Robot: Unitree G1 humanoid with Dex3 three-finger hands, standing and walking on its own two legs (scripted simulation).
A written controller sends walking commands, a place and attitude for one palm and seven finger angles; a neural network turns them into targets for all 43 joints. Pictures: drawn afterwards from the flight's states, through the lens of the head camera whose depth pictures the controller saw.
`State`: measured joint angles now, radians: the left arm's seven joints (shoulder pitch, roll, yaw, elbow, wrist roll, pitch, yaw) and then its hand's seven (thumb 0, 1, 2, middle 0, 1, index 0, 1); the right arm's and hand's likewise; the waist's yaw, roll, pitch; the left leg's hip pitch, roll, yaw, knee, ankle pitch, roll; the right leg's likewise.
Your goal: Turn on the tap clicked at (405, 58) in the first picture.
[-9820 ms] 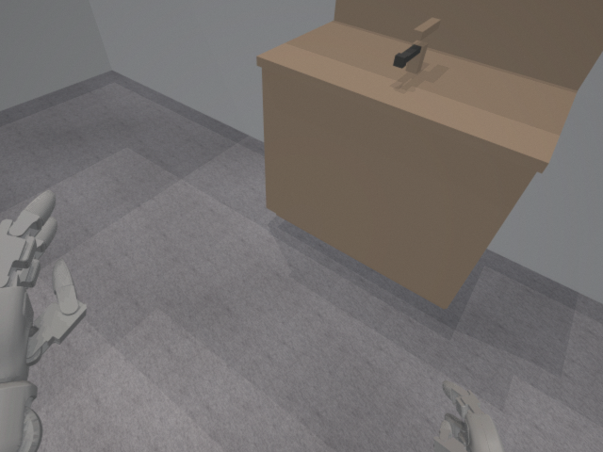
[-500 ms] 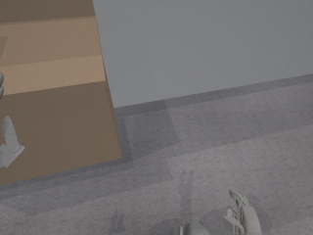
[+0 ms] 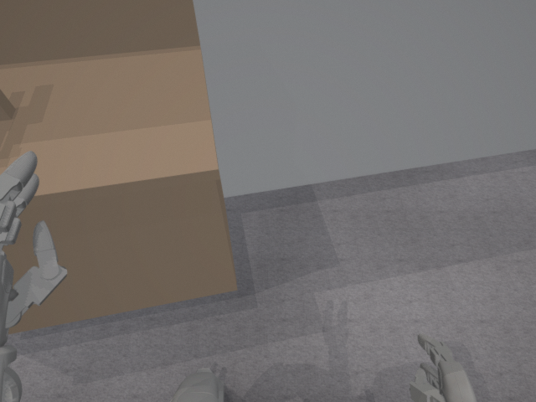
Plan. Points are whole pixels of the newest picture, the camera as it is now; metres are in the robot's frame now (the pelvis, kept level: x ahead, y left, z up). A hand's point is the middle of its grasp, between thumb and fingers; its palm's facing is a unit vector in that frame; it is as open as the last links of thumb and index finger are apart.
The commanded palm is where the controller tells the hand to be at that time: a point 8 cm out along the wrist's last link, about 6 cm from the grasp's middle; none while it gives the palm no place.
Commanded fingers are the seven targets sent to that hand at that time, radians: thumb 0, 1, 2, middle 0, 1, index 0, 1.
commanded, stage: take the last steps up to it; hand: left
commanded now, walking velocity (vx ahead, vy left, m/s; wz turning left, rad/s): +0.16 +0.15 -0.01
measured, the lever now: out of the picture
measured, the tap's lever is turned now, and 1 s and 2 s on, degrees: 0 0 0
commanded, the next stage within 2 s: come to a stop and stand still in 0.04 s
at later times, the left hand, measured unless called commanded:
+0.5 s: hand (10, 240) +0.24 +0.28 +0.18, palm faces +0.35 -0.82 -0.46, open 7.4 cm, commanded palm +0.19 +0.33 +0.18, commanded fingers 0.00 0.90 0.90 -0.20 -0.30 -0.20 -0.30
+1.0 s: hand out of the picture +0.25 +0.34 +0.18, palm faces +0.39 -0.86 -0.32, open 7.4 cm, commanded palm +0.18 +0.36 +0.18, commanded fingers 0.00 0.90 0.90 -0.20 -0.30 -0.20 -0.30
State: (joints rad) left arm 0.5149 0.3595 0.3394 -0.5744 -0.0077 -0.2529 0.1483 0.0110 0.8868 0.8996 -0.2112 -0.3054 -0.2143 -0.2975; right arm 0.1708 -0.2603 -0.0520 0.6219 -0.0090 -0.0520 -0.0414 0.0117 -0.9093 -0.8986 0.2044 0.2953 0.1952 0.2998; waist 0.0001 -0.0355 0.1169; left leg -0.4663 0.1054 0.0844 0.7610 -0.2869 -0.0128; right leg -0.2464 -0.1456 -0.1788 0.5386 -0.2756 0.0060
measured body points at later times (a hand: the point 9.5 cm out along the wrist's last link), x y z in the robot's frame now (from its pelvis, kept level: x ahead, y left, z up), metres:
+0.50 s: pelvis +0.02 +0.05 -0.01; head +0.04 +0.04 +0.44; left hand +0.22 +0.32 +0.20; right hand +0.18 -0.14 -0.11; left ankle +0.07 +0.17 -0.74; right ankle +0.04 -0.02 -0.74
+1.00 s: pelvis +0.01 +0.09 +0.00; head +0.03 +0.13 +0.45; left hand +0.23 +0.39 +0.20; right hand +0.16 -0.14 -0.06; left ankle +0.07 +0.16 -0.74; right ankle +0.04 -0.02 -0.74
